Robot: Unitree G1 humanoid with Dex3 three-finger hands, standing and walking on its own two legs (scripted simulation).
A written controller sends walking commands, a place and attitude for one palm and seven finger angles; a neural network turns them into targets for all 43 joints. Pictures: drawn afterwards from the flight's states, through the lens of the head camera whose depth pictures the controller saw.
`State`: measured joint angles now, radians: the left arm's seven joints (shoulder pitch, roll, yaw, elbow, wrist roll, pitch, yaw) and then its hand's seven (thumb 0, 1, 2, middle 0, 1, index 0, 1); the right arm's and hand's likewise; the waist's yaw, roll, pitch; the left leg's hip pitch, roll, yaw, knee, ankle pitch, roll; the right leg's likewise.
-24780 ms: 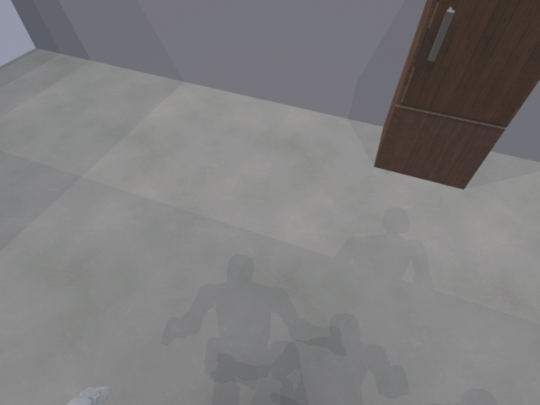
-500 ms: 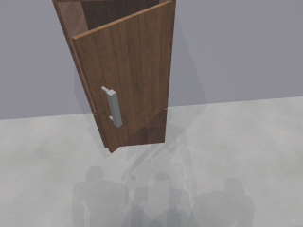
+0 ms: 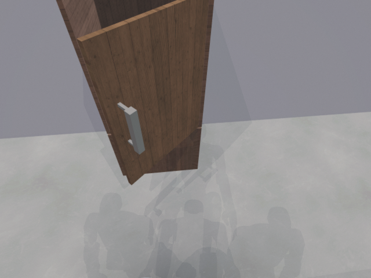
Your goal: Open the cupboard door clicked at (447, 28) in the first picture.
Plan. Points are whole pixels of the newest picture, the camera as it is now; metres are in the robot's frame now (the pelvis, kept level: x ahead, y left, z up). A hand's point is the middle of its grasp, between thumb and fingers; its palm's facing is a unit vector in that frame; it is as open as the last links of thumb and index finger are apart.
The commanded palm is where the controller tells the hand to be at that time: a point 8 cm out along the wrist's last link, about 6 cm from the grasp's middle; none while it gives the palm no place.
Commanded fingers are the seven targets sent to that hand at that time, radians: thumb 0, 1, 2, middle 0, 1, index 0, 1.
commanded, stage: look to check the result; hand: left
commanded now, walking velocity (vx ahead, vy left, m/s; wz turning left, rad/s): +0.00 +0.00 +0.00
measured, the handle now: (130, 129) +0.51 +0.19 -0.02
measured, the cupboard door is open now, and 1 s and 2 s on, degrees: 43 43 43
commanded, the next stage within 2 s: walk to a spot facing it in 0.34 s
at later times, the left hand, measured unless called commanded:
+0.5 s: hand out of the picture -0.04 +0.16 -0.17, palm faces +0.05 -0.98 -0.19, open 7.4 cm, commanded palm none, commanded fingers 0.00 0.90 0.90 -0.20 -0.30 -0.20 -0.30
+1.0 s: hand out of the picture +0.01 +0.18 -0.15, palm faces -0.15 -0.94 -0.32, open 7.4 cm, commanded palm none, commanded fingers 0.00 0.90 0.90 -0.20 -0.30 -0.20 -0.30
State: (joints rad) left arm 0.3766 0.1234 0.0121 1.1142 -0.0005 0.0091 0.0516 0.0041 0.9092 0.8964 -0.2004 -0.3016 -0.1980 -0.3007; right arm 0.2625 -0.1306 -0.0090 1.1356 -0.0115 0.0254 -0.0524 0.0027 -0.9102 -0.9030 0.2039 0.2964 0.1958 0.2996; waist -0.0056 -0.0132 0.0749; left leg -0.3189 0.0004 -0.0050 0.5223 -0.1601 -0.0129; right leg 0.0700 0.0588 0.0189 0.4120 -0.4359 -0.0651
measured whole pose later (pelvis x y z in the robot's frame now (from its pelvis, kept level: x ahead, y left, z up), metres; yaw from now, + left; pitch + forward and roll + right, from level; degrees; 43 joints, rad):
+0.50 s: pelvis +0.00 +0.00 +0.00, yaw +0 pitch -3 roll +1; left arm 0.35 0.13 0.00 1.11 0.00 0.00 0.05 0.00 0.91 0.90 -0.20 -0.30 -0.20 -0.30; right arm 0.23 -0.15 -0.01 1.14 -0.01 0.03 -0.04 0.00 -0.91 -0.90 0.20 0.30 0.20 0.30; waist 0.00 -0.01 0.07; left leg -0.30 -0.01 0.00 0.48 -0.14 -0.01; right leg 0.08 0.05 0.02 0.40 -0.42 -0.06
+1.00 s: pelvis -0.04 -0.02 +0.00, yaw -15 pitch +1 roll +3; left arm 0.30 0.19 0.08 0.97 0.02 0.03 0.02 0.00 0.91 0.90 -0.20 -0.30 -0.20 -0.30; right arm 0.15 -0.21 -0.07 0.99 -0.02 0.08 -0.04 0.00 -0.91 -0.90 0.20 0.30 0.20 0.30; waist 0.04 0.02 0.11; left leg -0.53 0.05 0.04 1.03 -0.41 -0.04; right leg -0.18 0.07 0.04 0.59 -0.41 -0.10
